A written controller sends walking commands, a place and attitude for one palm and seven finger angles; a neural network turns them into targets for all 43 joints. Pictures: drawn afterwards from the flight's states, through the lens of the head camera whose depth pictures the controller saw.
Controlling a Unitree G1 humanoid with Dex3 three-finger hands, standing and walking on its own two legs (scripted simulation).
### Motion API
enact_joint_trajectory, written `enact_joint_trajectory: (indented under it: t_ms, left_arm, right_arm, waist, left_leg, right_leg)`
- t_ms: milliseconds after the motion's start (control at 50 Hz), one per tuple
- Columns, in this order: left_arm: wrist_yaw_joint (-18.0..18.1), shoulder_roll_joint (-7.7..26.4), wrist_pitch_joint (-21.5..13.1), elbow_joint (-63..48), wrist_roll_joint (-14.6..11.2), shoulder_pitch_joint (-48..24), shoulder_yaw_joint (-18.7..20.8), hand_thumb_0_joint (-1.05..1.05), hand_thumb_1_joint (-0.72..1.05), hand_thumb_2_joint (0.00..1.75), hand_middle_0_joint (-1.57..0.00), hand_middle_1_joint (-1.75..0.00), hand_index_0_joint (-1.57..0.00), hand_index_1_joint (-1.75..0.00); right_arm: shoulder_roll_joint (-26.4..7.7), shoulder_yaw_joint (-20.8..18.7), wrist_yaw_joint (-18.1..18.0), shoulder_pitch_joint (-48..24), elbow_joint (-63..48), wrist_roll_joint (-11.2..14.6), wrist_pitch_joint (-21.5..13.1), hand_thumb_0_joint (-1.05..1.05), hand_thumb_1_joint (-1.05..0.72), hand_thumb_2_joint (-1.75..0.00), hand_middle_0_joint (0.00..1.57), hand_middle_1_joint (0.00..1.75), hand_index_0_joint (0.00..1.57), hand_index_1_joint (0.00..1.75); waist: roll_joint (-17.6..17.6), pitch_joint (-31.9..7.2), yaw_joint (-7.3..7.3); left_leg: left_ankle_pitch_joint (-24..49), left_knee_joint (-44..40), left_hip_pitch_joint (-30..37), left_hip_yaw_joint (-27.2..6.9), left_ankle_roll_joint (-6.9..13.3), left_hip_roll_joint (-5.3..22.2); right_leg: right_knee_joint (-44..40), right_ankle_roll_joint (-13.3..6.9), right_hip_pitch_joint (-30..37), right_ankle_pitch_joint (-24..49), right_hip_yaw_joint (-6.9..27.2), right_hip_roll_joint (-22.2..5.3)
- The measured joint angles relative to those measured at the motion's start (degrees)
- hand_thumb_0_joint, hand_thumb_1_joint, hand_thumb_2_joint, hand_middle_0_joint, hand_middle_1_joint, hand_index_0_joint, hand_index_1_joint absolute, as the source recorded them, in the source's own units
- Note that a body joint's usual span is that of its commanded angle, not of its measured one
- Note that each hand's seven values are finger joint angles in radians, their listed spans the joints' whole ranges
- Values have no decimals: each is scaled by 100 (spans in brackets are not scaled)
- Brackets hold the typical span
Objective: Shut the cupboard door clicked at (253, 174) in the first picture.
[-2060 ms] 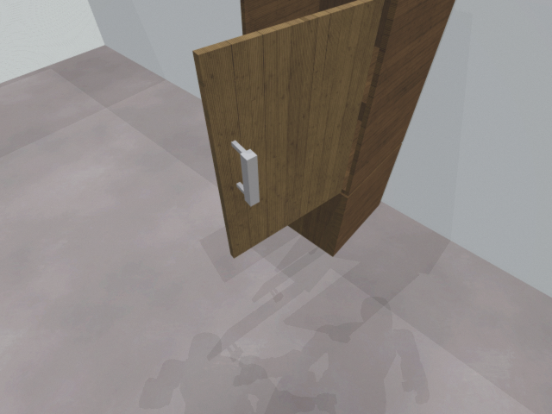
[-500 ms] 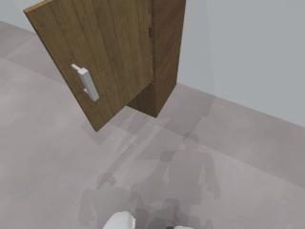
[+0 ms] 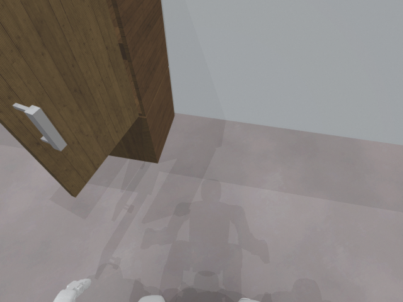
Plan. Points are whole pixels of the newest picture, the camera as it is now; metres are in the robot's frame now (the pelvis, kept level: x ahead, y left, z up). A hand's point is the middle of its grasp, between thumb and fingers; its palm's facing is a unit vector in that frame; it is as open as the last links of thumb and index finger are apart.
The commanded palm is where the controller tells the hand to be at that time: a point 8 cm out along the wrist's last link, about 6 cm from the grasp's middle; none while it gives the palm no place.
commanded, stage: walk to a spot facing it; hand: left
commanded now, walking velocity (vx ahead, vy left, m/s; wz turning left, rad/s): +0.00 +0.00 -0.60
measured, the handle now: (40, 127) +0.46 +0.44 +0.01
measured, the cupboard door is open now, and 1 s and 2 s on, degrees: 78 78 78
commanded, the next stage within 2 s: turn to face it in 1.68 s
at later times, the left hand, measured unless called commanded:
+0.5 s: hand (149, 270) +0.19 +0.14 -0.14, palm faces -0.36 -0.91 -0.21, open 7.4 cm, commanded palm none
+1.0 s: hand (202, 219) +0.32 +0.03 -0.14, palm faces -0.57 -0.81 -0.15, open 7.4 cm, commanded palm none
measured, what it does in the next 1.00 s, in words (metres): walks ahead, turning right: left foot, then right foot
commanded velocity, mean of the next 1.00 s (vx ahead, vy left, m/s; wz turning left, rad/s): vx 0.27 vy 0.00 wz -0.50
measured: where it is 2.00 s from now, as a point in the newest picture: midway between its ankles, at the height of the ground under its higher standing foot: (290, 252)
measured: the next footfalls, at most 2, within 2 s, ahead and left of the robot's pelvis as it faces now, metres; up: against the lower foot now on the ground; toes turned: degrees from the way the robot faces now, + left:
left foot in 0.24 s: +0.07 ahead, +0.14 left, +0.00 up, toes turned -7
right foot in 0.52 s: +0.01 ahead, -0.16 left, +0.00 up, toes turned -25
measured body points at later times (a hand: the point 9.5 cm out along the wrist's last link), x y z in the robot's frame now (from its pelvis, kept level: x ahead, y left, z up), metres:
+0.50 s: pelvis +0.01 -0.02 +0.02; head +0.05 -0.02 +0.46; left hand +0.21 +0.19 -0.12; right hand -0.08 -0.27 -0.12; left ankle +0.03 +0.14 -0.72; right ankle -0.03 -0.14 -0.71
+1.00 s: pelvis +0.14 -0.08 +0.03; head +0.18 -0.08 +0.47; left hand +0.35 +0.07 -0.13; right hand +0.00 -0.27 -0.11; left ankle +0.19 +0.04 -0.72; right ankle +0.08 -0.21 -0.65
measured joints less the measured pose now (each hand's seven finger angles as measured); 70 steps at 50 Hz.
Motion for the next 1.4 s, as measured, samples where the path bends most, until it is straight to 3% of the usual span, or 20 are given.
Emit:
enact_joint_trajectory:
  t_ms: [60, 100, 220, 280, 360, 480, 520, 560, 620, 740, 780, 840, 920, 1000, 1100, 1160, 1200, 1240, 1320, 1400]
  left_arm:
    - [86, -122, 51, 52, 27, -28, -57, 1, 90, 90, -20, -30, -19, -30]
    - [129, -179, 106, 75, 49, 7, -82, 1, 90, 90, -20, -30, -19, -30]
    - [122, -299, 216, 132, 23, 111, -158, 1, 90, 90, -20, -30, -20, -30]
    - [41, -298, 303, 135, -15, -5, -145, 1, 90, 90, -21, -30, -20, -30]
    - [-107, -259, 270, 144, 22, -147, -51, 1, 90, 90, -20, -30, -20, -30]
    - [-221, -273, 126, 147, 20, -191, -78, 1, 90, 90, -20, -30, -19, -30]
    - [-210, -192, -4, 109, 26, -158, -86, 1, 90, 90, -20, -30, -19, -30]
    - [-99, -265, -129, 175, -4, -190, -76, 1, 90, 90, -20, -30, -19, -30]
    - [12, -386, -183, 249, 8, -11, -109, 1, 90, 90, -20, -30, -20, -30]
    - [6, -454, -195, 559, 42, 455, -130, 1, 90, 90, -20, -30, -20, -30]
    - [-12, -490, -152, 644, 36, 625, -123, 1, 90, 90, -21, -30, -20, -30]
    - [-31, -474, -22, 770, 25, 641, -83, 1, 90, 90, -21, -30, -20, -30]
    - [-98, -381, -29, 724, 90, 291, -11, 1, 90, 90, -20, -30, -19, -30]
    - [-157, -451, -90, 516, 72, -59, -56, 1, 91, 90, -20, -30, -19, -30]
    - [-175, -505, -134, 430, 64, -421, -109, 1, 91, 90, -20, -30, -19, -30]
    - [-114, -451, -359, 333, 49, -514, -109, 1, 90, 90, -20, -30, -19, -30]
    - [1, -562, -414, 365, -7, -513, -115, 1, 90, 90, -20, -30, -19, -30]
    - [88, -638, -392, 432, -13, -354, -139, 0, 91, 90, -20, -30, -19, -30]
    - [186, -676, -389, 683, -12, 55, -68, 0, 92, 90, -20, -30, -20, -30]
    - [123, -572, -365, 906, 5, 381, -53, -1, 94, 90, -21, -30, -20, -30]
  right_arm:
    - [-162, -60, -10, -195, 58, 56, 112, 0, -91, -90, 20, 30, 20, 30]
    - [-180, -69, -3, -246, 60, 67, 105, 0, -91, -90, 20, 30, 20, 30]
    - [-140, -20, -2, -51, -47, 98, -63, 0, -91, -90, 20, 30, 20, 30]
    - [-91, 21, -42, 171, -24, -11, -172, 0, -91, -90, 20, 30, 20, 30]
    - [58, 113, -9, 528, 142, -94, -196, 0, -91, -90, 20, 30, 20, 30]
    - [30, 94, 70, 863, 292, -113, -255, 0, -90, -90, 20, 30, 20, 30]
    - [17, 67, 104, 996, 293, -69, -228, 0, -90, -90, 20, 30, 21, 30]
    - [-70, 17, 120, 850, 411, -26, -88, 0, -90, -90, 20, 30, 20, 30]
    - [-124, -58, 163, 588, 470, -23, -25, 1, -91, -90, 20, 30, 20, 30]
    - [38, -70, 248, 131, 153, -15, -249, 1, -91, -90, 20, 30, 20, 30]
    - [42, -31, 229, 105, 29, -16, -404, 1, -91, -90, 20, 30, 20, 30]
    - [131, 25, 124, 156, -13, -111, -609, 0, -91, -90, 20, 30, 20, 30]
    - [377, 126, 73, 561, 209, -123, -644, 0, -91, -90, 20, 30, 20, 30]
    - [489, 161, 77, 920, 550, -108, -609, 0, -91, -90, 20, 30, 20, 30]
    - [480, 112, 111, 1316, 831, -107, -479, 0, -91, -90, 20, 30, 20, 30]
    - [482, 105, 153, 1552, 998, -23, -346, 0, -90, -90, 20, 30, 20, 30]
    - [379, 42, 171, 1315, 1131, -6, -198, 0, -91, -90, 20, 30, 20, 30]
    - [327, -19, 172, 1052, 1136, -33, -151, 1, -91, -90, 20, 30, 20, 30]
    - [379, -75, 198, 661, 865, -60, -254, 1, -91, -90, 20, 30, 20, 30]
    - [428, -66, 226, 441, 621, -78, -437, 0, -91, -90, 20, 30, 20, 30]
  waist:
    - [77, 177, -70]
    - [-33, 197, -104]
    - [-299, -19, -188]
    - [-262, -49, -241]
    - [-239, -109, -198]
    - [69, -228, -299]
    - [-22, -317, -327]
    - [71, -195, -312]
    - [100, -125, -316]
    - [-197, -157, -188]
    - [-183, -232, -162]
    - [-176, -277, -211]
    - [-287, -291, -174]
    - [-194, -224, -157]
    - [-73, -129, -394]
    - [-211, -151, -416]
    - [-35, -6, -431]
    - [17, -15, -463]
    - [-138, -213, -431]
    - [-226, -338, -306]
  left_leg:
    - [-505, 1419, -600, -272, 84, -198]
    - [-389, 1569, -765, -224, 92, -339]
    - [369, -683, -138, -82, 200, -641]
    - [929, -937, -106, -96, 382, -494]
    - [1017, -1355, 206, 63, 300, -239]
    - [885, -1423, 465, 442, 58, 246]
    - [353, -751, 256, 566, 19, 276]
    - [-350, 494, -189, 223, 62, 192]
    - [-148, 1394, -744, -19, 73, -28]
    - [726, -167, -695, 110, 84, -339]
    - [782, -1001, -316, 173, 134, -396]
    - [1103, -835, -256, 279, 436, -301]
    - [1008, -1383, 224, 403, 387, -267]
    - [1103, -2035, 788, 594, 314, -175]
    - [664, -1946, 1290, 845, 90, -21]
    - [-124, -263, 839, 764, 158, 22]
    - [-350, 1305, 161, 269, 261, 17]
    - [-88, 1886, -413, 74, 279, -3]
    - [461, 942, -873, 85, 264, -23]
    - [1078, -693, -522, 232, 254, -173]
  right_leg:
    - [228, -13, -137, -288, 212, 164]
    - [31, 25, -111, -155, 406, 205]
    - [-234, 141, -193, 127, 903, 363]
    - [895, 191, -616, -989, 611, 414]
    - [1981, 273, -832, -1144, 2, 140]
    - [328, 170, -26, -1091, -502, -58]
    - [-512, -50, 370, -749, -366, -121]
    - [-245, -45, 271, -317, -255, -35]
    - [-373, -2, 476, -360, -98, 42]
    - [-849, 74, 863, -313, 438, 65]
    - [-572, 76, 832, -577, 578, 128]
    - [1401, -37, 134, -1368, 395, 179]
    - [2923, -6, -823, -670, -30, -91]
    - [1928, 32, -1126, -217, -309, -291]
    - [202, -65, -700, -15, -586, -225]
    - [-266, -348, -296, 250, -451, -235]
    - [41, -289, -222, 107, -499, -94]
    - [-164, -221, 7, -12, -493, 26]
    - [-837, -183, 464, 95, -325, 145]
    - [-916, -123, 789, -150, -164, 158]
